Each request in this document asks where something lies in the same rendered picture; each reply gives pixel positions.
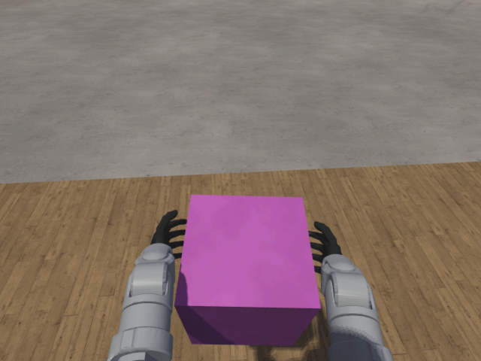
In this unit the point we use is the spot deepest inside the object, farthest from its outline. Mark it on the robot right hand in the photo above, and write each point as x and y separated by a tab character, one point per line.
328	247

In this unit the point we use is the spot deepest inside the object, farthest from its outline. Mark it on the robot left hand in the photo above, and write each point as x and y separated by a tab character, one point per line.
162	234

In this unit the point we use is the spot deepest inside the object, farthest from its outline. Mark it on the robot left forearm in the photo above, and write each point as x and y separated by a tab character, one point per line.
144	328

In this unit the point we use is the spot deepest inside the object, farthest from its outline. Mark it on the robot right forearm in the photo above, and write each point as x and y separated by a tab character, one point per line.
352	316

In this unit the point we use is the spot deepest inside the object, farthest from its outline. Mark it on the carton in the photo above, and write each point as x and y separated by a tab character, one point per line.
246	273

